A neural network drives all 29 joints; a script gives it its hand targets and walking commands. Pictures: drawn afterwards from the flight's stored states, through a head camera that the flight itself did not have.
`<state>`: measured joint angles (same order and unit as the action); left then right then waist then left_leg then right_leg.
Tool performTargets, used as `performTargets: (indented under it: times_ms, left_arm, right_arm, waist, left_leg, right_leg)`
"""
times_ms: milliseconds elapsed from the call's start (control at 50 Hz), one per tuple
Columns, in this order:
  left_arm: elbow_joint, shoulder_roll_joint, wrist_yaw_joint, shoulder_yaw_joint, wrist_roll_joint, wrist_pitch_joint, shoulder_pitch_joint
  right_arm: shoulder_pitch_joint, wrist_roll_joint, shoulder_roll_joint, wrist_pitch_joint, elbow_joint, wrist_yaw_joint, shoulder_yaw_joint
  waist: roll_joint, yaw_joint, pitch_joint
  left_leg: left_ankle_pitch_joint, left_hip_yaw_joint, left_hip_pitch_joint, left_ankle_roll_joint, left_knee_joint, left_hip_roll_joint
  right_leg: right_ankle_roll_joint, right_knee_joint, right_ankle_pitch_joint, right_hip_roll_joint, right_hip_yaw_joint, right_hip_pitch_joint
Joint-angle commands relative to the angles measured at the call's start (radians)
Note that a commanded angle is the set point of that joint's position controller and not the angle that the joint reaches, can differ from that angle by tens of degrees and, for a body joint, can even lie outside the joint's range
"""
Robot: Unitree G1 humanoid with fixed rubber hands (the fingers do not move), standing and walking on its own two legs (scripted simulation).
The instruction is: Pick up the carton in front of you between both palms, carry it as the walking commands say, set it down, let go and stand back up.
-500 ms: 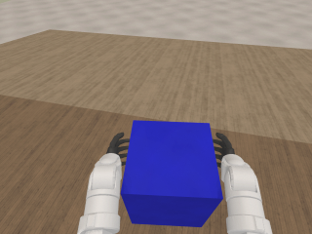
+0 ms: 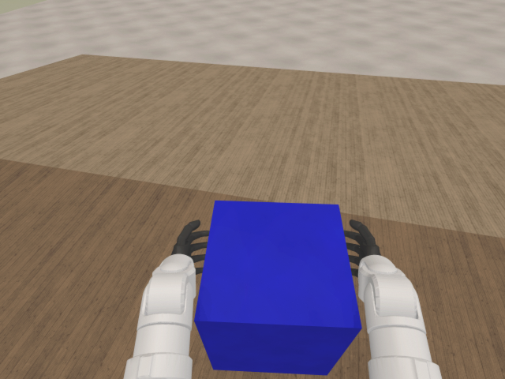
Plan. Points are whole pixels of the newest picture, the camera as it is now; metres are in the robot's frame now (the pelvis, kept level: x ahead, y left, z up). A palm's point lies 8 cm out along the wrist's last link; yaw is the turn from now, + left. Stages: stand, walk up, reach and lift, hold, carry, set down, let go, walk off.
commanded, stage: carry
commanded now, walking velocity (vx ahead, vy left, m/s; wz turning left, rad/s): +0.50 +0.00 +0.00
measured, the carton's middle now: (272, 291) +0.28 +0.00 -0.03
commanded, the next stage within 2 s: none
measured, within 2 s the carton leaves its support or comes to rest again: neither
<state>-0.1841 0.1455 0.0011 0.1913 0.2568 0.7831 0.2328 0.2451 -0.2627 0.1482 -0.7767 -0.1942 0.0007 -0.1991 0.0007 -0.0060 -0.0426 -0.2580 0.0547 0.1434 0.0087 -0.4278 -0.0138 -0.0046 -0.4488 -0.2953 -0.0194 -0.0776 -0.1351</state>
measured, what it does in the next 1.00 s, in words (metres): walks ahead: left foot, then right foot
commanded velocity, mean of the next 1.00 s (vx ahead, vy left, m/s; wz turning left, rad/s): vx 0.50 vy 0.00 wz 0.00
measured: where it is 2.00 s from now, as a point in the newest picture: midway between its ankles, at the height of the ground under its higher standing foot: (281, 221)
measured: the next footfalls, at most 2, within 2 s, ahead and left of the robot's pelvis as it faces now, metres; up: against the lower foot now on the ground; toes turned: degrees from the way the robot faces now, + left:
left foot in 0.42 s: +0.22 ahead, +0.09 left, +0.00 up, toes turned +10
right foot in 0.82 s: +0.54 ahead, -0.15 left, +0.00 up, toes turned -14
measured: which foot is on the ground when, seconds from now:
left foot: down 0.00-0.16, up 0.18-0.40, down 0.42-0.82, up 0.84-1.00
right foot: down 0.00-0.42, up 0.44-0.80, down 0.82-1.00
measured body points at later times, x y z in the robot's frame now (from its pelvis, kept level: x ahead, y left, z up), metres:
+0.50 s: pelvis +0.17 +0.00 -0.01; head +0.15 +0.00 +0.44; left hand +0.42 +0.15 +0.07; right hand +0.42 -0.15 +0.07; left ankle +0.18 +0.08 -0.74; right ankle +0.05 -0.11 -0.69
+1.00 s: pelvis +0.47 -0.07 +0.00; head +0.48 -0.08 +0.45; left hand +0.70 +0.09 +0.06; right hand +0.72 -0.22 +0.06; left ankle +0.39 +0.05 -0.66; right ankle +0.50 -0.14 -0.74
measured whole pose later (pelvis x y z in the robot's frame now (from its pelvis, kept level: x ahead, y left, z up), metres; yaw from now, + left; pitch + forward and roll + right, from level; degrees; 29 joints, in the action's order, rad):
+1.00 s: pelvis +0.47 -0.07 +0.00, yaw +1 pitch +4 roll +0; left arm 0.49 0.14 -0.15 0.03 0.00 1.10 -0.11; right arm -0.10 -0.02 0.14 -1.11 0.50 -0.15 -0.04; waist -0.02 -0.03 -0.09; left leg -0.31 -0.07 0.48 -0.02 -1.12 0.09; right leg 0.08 -0.42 -0.18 0.04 0.27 -0.32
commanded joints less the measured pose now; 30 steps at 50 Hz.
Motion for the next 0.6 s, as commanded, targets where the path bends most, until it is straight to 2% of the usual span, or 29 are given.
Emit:
performTargets:
  times_ms: [0,40,60,80,100,120,140,160,180,200,220,240,280,320,340,360,380,400,420,440,460,480,500,520,540,580]
  left_arm:
    - [0.124,0.919,0.222,-0.604,-0.307,-0.032,0.550]
    - [0.185,0.922,0.213,-0.661,-0.342,-0.014,0.549]
    - [0.225,0.923,0.207,-0.690,-0.363,0.001,0.547]
    - [0.267,0.923,0.202,-0.716,-0.383,0.018,0.546]
    - [0.305,0.922,0.195,-0.736,-0.398,0.038,0.540]
    - [0.328,0.918,0.187,-0.746,-0.408,0.060,0.532]
    - [0.345,0.903,0.173,-0.746,-0.407,0.083,0.487]
    - [0.365,0.881,0.157,-0.738,-0.403,0.104,0.439]
    - [0.390,0.865,0.137,-0.734,-0.396,0.127,0.398]
    - [0.434,0.849,0.116,-0.728,-0.390,0.149,0.375]
    - [0.479,0.836,0.097,-0.729,-0.391,0.168,0.347]
    - [0.529,0.830,0.078,-0.737,-0.399,0.187,0.327]
    - [0.617,0.812,0.045,-0.748,-0.416,0.228,0.273]
    - [0.673,0.782,0.011,-0.748,-0.422,0.272,0.193]
    - [0.698,0.764,-0.006,-0.742,-0.423,0.292,0.169]
    - [0.718,0.747,-0.022,-0.736,-0.428,0.309,0.136]
    - [0.747,0.729,-0.039,-0.733,-0.433,0.323,0.119]
    - [0.776,0.709,-0.055,-0.727,-0.440,0.338,0.110]
    - [0.812,0.692,-0.070,-0.725,-0.444,0.355,0.121]
    - [0.824,0.665,-0.084,-0.722,-0.451,0.369,0.157]
    - [0.839,0.659,-0.096,-0.717,-0.462,0.371,0.184]
    - [0.829,0.664,-0.108,-0.700,-0.463,0.369,0.180]
    - [0.806,0.669,-0.120,-0.674,-0.456,0.362,0.167]
    - [0.792,0.668,-0.134,-0.653,-0.447,0.355,0.146]
    - [0.775,0.666,-0.150,-0.637,-0.428,0.347,0.120]
    - [0.733,0.647,-0.181,-0.599,-0.384,0.333,0.047]
  right_arm:
    - [0.500,0.296,0.921,0.027,0.111,0.215,0.595]
    - [0.467,0.311,0.927,0.007,0.166,0.197,0.641]
    - [0.451,0.324,0.927,-0.008,0.213,0.185,0.665]
    - [0.448,0.337,0.923,-0.028,0.257,0.173,0.689]
    - [0.456,0.351,0.916,-0.049,0.304,0.163,0.711]
    - [0.457,0.360,0.908,-0.071,0.338,0.153,0.728]
    - [0.457,0.372,0.903,-0.096,0.380,0.145,0.754]
    - [0.441,0.383,0.895,-0.121,0.405,0.136,0.772]
    - [0.438,0.403,0.883,-0.143,0.439,0.128,0.785]
    - [0.429,0.418,0.873,-0.163,0.473,0.118,0.800]
    - [0.391,0.431,0.867,-0.183,0.497,0.105,0.812]
    - [0.351,0.443,0.862,-0.201,0.527,0.090,0.818]
    - [0.272,0.453,0.854,-0.240,0.595,0.052,0.818]
    - [0.171,0.440,0.823,-0.282,0.645,0.008,0.787]
    - [0.124,0.429,0.808,-0.299,0.662,-0.013,0.765]
    - [0.094,0.418,0.788,-0.315,0.682,-0.034,0.741]
    - [0.058,0.409,0.770,-0.329,0.695,-0.054,0.718]
    - [0.020,0.398,0.747,-0.341,0.710,-0.074,0.692]
    - [-0.006,0.374,0.712,-0.349,0.721,-0.098,0.662]
    - [0.034,0.368,0.688,-0.353,0.736,-0.121,0.640]
    - [0.056,0.376,0.686,-0.357,0.767,-0.137,0.634]
    - [0.082,0.389,0.690,-0.360,0.782,-0.150,0.634]
    - [0.116,0.401,0.699,-0.357,0.789,-0.159,0.644]
    - [0.125,0.410,0.697,-0.351,0.801,-0.166,0.647]
    - [0.121,0.414,0.685,-0.345,0.800,-0.172,0.647]
    - [0.091,0.428,0.656,-0.337,0.783,-0.181,0.648]
  waist:
    - [-0.066,0.010,-0.137]
    - [-0.126,0.011,-0.218]
    - [-0.141,0.012,-0.238]
    - [-0.134,0.011,-0.243]
    - [-0.120,0.010,-0.235]
    - [-0.073,0.005,-0.217]
    - [0.077,-0.010,-0.201]
    - [0.243,-0.020,-0.179]
    - [0.255,-0.019,-0.140]
    - [0.184,-0.024,-0.137]
    - [0.137,-0.025,-0.166]
    - [0.123,-0.024,-0.197]
    - [0.174,-0.025,-0.232]
    - [0.186,-0.024,-0.246]
    - [0.170,-0.013,-0.251]
    - [0.133,-0.007,-0.265]
    - [0.089,-0.002,-0.300]
    - [-0.032,0.014,-0.326]
    - [-0.265,0.030,-0.331]
    - [-0.231,0.034,-0.275]
    - [-0.146,0.037,-0.228]
    - [-0.088,0.031,-0.213]
    - [-0.031,0.023,-0.206]
    - [-0.022,0.019,-0.200]
    - [-0.038,0.019,-0.196]
    - [-0.073,0.017,-0.179]
  left_leg:
    - [-0.417,0.097,0.041,-0.048,0.128,0.137]
    - [-0.360,0.169,0.020,-0.084,0.178,0.193]
    - [-0.367,0.187,0.020,-0.105,0.184,0.215]
    - [-0.393,0.174,0.050,-0.114,0.174,0.217]
    - [-0.421,0.139,0.108,-0.107,0.148,0.203]
    - [-0.402,0.081,0.199,-0.080,0.078,0.166]
    - [-0.334,-0.028,0.313,-0.035,-0.106,0.098]
    - [-0.233,-0.149,0.491,0.003,-0.323,0.026]
    - [-0.266,-0.151,0.613,0.003,-0.362,0.037]
    - [-0.271,-0.121,0.634,-0.002,-0.372,0.066]
    - [-0.262,-0.130,0.629,-0.005,-0.340,0.071]
    - [-0.204,-0.161,0.585,-0.004,-0.296,0.056]
    - [-0.101,-0.212,0.492,0.003,-0.204,0.019]
    - [-0.042,-0.247,0.381,0.001,-0.109,-0.001]
    - [0.012,-0.274,0.275,-0.002,-0.031,-0.012]
    - [0.060,-0.300,0.096,-0.011,0.052,-0.026]
    - [0.062,-0.281,-0.122,-0.025,0.061,0.003]
    - [-0.061,-0.099,-0.302,-0.053,0.107,0.149]
    - [-0.263,0.342,-0.433,-0.159,0.225,0.419]
    - [-0.275,0.493,-0.384,-0.255,0.246,0.509]
    - [-0.193,0.445,-0.307,-0.266,0.235,0.488]
    - [-0.146,0.356,-0.249,-0.245,0.240,0.450]
    - [-0.168,0.273,-0.194,-0.216,0.273,0.423]
    - [-0.147,0.188,-0.153,-0.188,0.300,0.393]
    - [-0.093,0.110,-0.130,-0.169,0.312,0.364]
    - [-0.025,0.012,-0.113,-0.150,0.317,0.323]
  right_leg:
    - [0.015,0.019,-0.298,0.053,0.024,-0.207]
    - [0.004,-0.119,-0.098,0.010,0.124,-0.189]
    - [0.008,-0.099,-0.094,0.004,0.149,-0.184]
    - [0.014,-0.052,-0.118,0.006,0.161,-0.152]
    - [0.018,0.005,-0.142,0.008,0.160,-0.102]
    - [0.029,0.063,-0.171,0.048,0.101,-0.030]
    - [0.074,0.171,-0.285,0.174,-0.101,0.031]
    - [0.136,0.273,-0.325,0.311,-0.332,0.149]
    - [0.195,0.293,-0.200,0.389,-0.450,0.199]
    - [0.218,0.265,-0.053,0.385,-0.412,0.227]
    - [0.211,0.243,0.047,0.368,-0.338,0.256]
    - [0.192,0.230,0.128,0.333,-0.253,0.258]
    - [0.159,0.210,0.244,0.276,-0.127,0.243]
    - [0.145,0.177,0.263,0.256,-0.056,0.197]
    - [0.131,0.134,0.229,0.240,-0.012,0.134]
    - [0.109,0.058,0.216,0.216,0.047,0.024]
    - [0.084,-0.033,0.196,0.199,0.092,-0.124]
    - [0.039,-0.232,0.061,0.152,0.161,-0.307]
    - [-0.008,-0.481,-0.151,0.059,0.230,-0.586]
    - [0.017,-0.624,-0.230,0.077,0.134,-0.693]
    - [0.036,-0.690,-0.217,0.132,0.102,-0.721]
    - [0.038,-0.710,-0.171,0.159,0.088,-0.710]
    - [0.034,-0.665,-0.098,0.182,0.078,-0.678]
    - [0.023,-0.595,-0.039,0.181,0.100,-0.635]
    - [0.011,-0.532,0.001,0.166,0.132,-0.600]
    - [-0.010,-0.406,0.055,0.144,0.172,-0.562]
